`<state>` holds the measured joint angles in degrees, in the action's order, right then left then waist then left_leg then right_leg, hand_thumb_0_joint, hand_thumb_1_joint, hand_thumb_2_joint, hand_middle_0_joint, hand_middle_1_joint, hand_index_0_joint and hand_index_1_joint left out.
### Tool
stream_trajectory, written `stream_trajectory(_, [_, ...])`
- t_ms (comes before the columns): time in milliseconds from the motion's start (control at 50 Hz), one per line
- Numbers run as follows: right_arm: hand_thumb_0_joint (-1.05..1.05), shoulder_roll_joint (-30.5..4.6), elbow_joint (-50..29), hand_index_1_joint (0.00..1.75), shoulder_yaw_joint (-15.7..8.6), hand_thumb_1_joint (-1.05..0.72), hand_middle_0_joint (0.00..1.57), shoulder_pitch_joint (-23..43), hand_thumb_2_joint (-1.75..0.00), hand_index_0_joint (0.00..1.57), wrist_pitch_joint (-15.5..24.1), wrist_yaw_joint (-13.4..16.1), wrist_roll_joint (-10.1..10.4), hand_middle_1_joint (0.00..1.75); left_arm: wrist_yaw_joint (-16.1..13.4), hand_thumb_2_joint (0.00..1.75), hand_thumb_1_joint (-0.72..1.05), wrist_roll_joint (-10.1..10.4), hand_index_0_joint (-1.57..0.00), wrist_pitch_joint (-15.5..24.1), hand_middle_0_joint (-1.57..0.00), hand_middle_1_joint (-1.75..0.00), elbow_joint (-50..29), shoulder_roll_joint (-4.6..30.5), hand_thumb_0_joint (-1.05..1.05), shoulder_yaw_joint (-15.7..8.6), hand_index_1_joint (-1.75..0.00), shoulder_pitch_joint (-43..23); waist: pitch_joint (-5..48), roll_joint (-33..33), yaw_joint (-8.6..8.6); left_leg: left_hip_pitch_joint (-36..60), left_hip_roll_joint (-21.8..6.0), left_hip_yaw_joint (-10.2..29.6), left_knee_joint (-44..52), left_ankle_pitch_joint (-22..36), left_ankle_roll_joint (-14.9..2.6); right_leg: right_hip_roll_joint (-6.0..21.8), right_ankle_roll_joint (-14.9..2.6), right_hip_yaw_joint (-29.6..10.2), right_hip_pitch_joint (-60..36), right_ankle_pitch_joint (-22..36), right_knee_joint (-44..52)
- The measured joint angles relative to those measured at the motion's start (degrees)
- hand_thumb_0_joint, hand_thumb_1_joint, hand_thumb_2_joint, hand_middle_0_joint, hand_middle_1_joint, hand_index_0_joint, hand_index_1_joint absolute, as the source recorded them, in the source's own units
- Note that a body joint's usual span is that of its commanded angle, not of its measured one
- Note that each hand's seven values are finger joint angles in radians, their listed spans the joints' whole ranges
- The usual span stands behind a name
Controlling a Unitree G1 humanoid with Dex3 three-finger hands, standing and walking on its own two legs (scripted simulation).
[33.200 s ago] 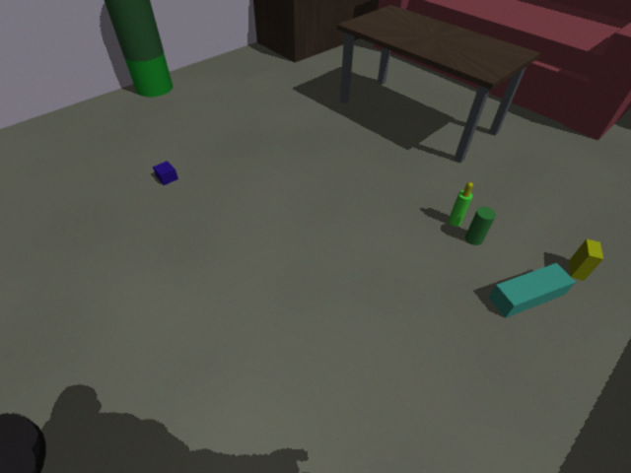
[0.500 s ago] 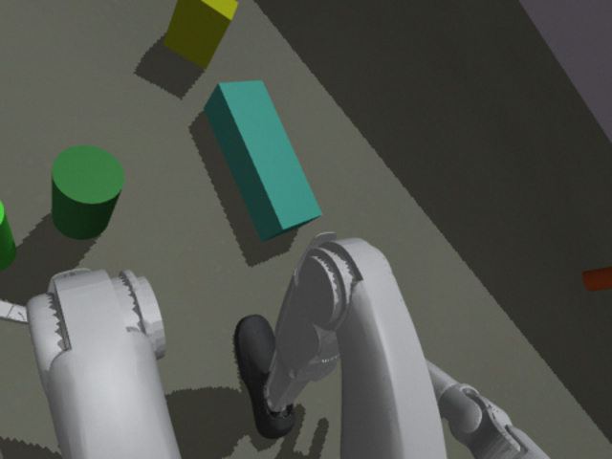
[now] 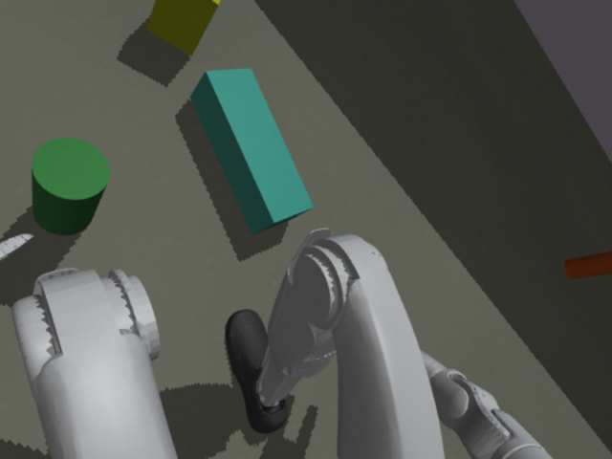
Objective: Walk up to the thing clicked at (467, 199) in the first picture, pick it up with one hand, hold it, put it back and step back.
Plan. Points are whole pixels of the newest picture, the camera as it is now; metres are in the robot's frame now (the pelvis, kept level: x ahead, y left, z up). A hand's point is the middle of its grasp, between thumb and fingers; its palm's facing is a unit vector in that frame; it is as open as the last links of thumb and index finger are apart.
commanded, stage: close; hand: left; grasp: from the side
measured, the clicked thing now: out of the picture +0.40 +0.27 -0.17
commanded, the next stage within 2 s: settle in 0.28 s
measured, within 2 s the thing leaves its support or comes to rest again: leaves its support in 0.62 s
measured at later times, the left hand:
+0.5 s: hand out of the picture +0.41 +0.26 -0.17, palm faces +0.26 -0.97 +0.00, open 8.1 cm
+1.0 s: hand out of the picture +0.40 +0.29 -0.08, palm faces +0.25 -0.97 -0.03, open 8.1 cm
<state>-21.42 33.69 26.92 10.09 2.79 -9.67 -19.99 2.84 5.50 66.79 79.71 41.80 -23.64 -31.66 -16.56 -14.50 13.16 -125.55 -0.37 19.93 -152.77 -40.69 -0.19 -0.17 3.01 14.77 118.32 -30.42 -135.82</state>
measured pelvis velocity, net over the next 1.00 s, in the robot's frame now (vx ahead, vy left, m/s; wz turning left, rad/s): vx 0.01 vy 0.00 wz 0.04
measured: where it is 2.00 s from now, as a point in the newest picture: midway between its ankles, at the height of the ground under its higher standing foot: (190, 434)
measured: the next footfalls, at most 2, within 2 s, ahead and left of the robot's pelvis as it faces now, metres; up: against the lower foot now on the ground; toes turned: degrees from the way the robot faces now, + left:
none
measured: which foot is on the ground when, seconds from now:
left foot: down 0.00-1.00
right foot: down 0.00-1.00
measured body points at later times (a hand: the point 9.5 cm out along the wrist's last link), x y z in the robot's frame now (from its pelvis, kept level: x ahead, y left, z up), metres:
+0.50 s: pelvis +0.00 +0.00 +0.00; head +0.22 +0.19 +0.34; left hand +0.39 +0.31 -0.16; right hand +0.17 -0.24 -0.03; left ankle +0.09 +0.12 -0.25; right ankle +0.16 -0.12 -0.25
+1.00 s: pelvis +0.01 +0.00 +0.02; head +0.20 +0.17 +0.39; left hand +0.38 +0.34 -0.08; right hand +0.20 -0.24 -0.03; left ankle +0.09 +0.12 -0.25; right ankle +0.16 -0.12 -0.25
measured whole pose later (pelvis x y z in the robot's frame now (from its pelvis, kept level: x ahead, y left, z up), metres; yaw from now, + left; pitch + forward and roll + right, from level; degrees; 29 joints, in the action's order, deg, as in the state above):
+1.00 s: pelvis +0.01 +0.00 +0.02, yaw +2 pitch +18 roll -15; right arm -20.5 34.4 17.9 3.6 -0.2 -9.3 -14.0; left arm 5.8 6.6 52.8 58.7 35.4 -20.2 -29.1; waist -8.2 -8.7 9.9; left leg -127.2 -0.4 15.5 -147.8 -40.4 -0.7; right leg 1.2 2.1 11.9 120.7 -32.2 -133.9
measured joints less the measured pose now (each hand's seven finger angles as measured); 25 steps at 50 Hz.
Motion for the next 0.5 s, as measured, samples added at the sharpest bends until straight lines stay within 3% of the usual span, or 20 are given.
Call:
stream_trajectory(140, [0.00,-0.06,-0.10,0.30,0.55,-0.89,0.21,-0.48,-0.90,0.20,-0.42,-0.02,0.02,0.30,-0.64,0.60,0.24,-0.36,-0.59,-0.12,-0.61,-0.56,0.36,0.61,0.00,-0.38,-0.57,-0.53,-0.19,-0.17,0.28,-0.02,-0.05,0.21,0.03,0.02,-0.14,-0.15,0.11,0.18,-0.11,0.10,0.27])
stream_trajectory(360, [0.00,-0.28,-0.17,0.30,0.94,-0.89,0.21,-1.22,-0.90,0.20,-0.84,0.02,0.08,0.30,-0.72,0.76,0.06,-0.12,-0.77,-0.55,-0.81,-0.88,0.77,1.80,0.00,-0.07,-0.88,-1.49,-0.41,-0.30,0.63,-0.01,-0.25,0.37,0.13,-0.25,-0.34,-0.40,0.25,0.32,-0.22,0.04,0.66])
stream_trajectory(500, [0.00,-0.43,-0.44,0.30,1.04,-0.90,0.21,-1.12,-0.90,0.20,-1.04,0.14,0.10,0.30,-0.51,0.92,-0.03,-0.05,-0.77,-0.79,-0.81,-1.01,0.63,1.94,0.00,-0.39,-1.01,-2.00,-0.67,-0.37,0.77,0.07,-0.26,0.53,0.16,-0.41,-0.33,-0.47,0.33,0.44,-0.34,-0.04,0.80])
